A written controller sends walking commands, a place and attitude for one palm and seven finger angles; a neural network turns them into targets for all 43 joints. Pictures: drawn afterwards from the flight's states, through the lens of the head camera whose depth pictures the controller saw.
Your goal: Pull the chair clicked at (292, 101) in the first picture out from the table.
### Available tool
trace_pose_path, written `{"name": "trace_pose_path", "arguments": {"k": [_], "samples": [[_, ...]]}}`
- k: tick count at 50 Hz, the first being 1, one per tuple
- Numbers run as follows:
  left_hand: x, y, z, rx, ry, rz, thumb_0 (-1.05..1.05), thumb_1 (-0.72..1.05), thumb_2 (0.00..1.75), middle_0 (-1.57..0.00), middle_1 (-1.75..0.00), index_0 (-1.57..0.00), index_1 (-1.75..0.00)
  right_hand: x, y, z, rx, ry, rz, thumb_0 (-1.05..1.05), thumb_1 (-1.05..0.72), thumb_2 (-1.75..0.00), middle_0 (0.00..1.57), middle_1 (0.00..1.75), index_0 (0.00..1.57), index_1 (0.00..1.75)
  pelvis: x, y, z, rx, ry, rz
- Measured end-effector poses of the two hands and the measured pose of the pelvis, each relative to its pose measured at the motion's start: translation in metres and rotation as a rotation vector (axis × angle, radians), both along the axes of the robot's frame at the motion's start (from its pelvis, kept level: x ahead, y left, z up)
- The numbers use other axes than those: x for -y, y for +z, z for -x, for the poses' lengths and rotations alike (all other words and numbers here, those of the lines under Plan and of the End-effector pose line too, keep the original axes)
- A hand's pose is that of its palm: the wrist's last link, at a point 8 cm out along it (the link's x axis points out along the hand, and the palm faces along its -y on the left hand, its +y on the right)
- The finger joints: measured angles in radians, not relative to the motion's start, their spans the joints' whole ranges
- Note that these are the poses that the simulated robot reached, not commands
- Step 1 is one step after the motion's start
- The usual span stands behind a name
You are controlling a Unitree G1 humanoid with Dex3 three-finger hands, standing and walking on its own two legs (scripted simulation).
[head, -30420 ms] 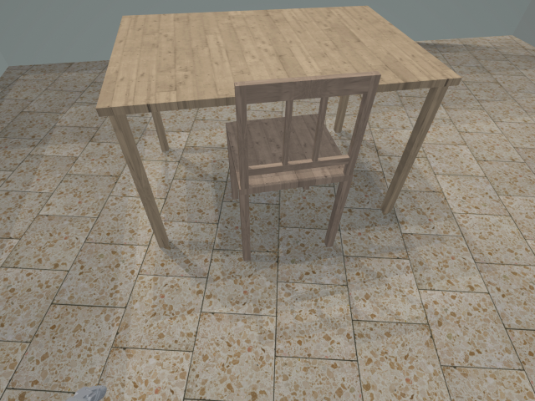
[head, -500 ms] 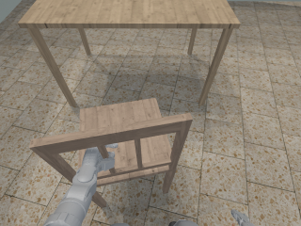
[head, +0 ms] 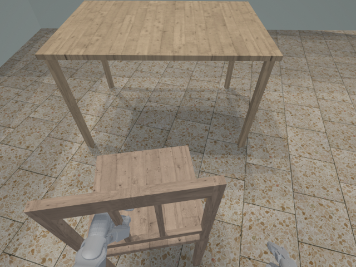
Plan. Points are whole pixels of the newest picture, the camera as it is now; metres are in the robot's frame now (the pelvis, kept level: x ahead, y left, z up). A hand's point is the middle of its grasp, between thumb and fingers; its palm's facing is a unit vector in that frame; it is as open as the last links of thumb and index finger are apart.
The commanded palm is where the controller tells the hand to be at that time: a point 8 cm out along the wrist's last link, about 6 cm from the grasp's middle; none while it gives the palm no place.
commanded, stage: stop walking, hand still on the chair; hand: left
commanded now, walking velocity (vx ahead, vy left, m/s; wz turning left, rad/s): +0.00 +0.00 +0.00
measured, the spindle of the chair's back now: (121, 225) +0.24 +0.17 -0.12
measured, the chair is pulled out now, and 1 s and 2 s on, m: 0.65 0.65 0.65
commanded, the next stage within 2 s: open the thumb and straighten the fingers in 0.24 s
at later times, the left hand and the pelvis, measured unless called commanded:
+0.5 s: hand (124, 224) +0.23 +0.15 -0.07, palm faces +0.05 -0.99 -0.15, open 5.8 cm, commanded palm +0.20 +0.20 -0.05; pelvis +0.01 -0.01 -0.01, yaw +2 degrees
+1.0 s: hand (121, 217) +0.25 +0.16 -0.07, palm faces +0.09 -0.98 -0.19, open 16.4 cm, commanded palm +0.22 +0.21 -0.04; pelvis +0.03 +0.00 -0.04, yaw +3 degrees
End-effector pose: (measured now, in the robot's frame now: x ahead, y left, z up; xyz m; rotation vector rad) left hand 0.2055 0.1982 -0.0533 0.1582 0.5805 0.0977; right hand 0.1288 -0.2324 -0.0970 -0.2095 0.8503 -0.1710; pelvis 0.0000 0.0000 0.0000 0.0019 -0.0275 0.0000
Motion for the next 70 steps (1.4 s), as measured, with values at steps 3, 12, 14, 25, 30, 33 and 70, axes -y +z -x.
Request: {"name": "trace_pose_path", "arguments": {"k": [3, 12, 14, 25, 30, 33, 70], "samples": [[0.0, 0.0, 0.0, -0.003, 0.005, 0.002, 0.05, 0.71, 0.85, -0.3, -1.21, -0.49, -1.45, 0.003, 0.003, -0.011, 0.012, 0.004, 0.009, 0.01, -0.91, -0.9, 0.2, 0.3, 0.2, 0.3, 0.001, 0.0, -0.005, -0.002, 0.004, -0.001], [0.001, 0.0, 0.0, -0.011, 0.024, 0.008, 0.05, 0.72, 0.85, -0.29, -1.22, -0.49, -1.45, 0.006, 0.012, -0.035, 0.049, 0.014, 0.018, 0.01, -0.91, -0.9, 0.2, 0.3, 0.2, 0.3, 0.004, 0.001, -0.01, 0.001, 0.013, -0.001], [0.001, 0.0, 0.0, -0.012, 0.027, 0.009, 0.05, 0.72, 0.85, -0.29, -1.22, -0.49, -1.45, 0.005, 0.013, -0.036, 0.051, 0.016, 0.018, 0.01, -0.91, -0.9, 0.2, 0.3, 0.2, 0.3, 0.005, 0.001, -0.01, 0.001, 0.014, 0.0], [-0.004, 0.004, -0.007, 0.013, 0.004, 0.03, 0.04, 0.58, 0.76, -0.37, -1.33, -0.49, -1.45, 0.009, 0.009, -0.028, 0.066, 0.016, -0.019, 0.01, -0.91, -0.9, 0.2, 0.3, 0.2, 0.3, 0.005, -0.009, -0.007, -0.067, 0.032, 0.001], [-0.012, 0.006, -0.01, 0.017, 0.004, 0.017, 0.02, 0.22, 0.57, -0.43, -1.39, -0.49, -1.44, 0.014, 0.002, -0.03, 0.09, 0.022, -0.011, 0.01, -0.91, -0.9, 0.2, 0.3, 0.2, 0.3, 0.003, -0.019, -0.008, -0.107, 0.034, 0.006], [-0.015, 0.008, -0.013, 0.006, 0.007, 0.005, 0.02, -0.03, 0.45, -0.44, -1.35, -0.47, -1.39, 0.015, -0.003, -0.034, 0.103, 0.026, -0.004, 0.01, -0.91, -0.9, 0.2, 0.3, 0.2, 0.3, 0.001, -0.023, -0.01, -0.121, 0.038, 0.009], [-0.017, 0.016, 0.017, -0.025, 0.053, -0.002, -0.01, -0.53, 0.2, -0.01, -0.01, -0.01, -0.01, 0.003, -0.013, -0.077, 0.198, 0.047, 0.016, 0.01, -0.91, -0.9, 0.2, 0.3, 0.2, 0.3, -0.002, -0.045, -0.04, -0.197, 0.062, 0.028]]}}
